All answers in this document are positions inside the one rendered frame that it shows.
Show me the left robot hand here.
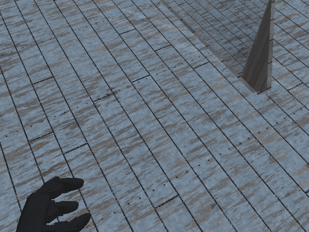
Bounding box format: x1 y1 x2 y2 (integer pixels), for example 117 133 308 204
15 176 91 232

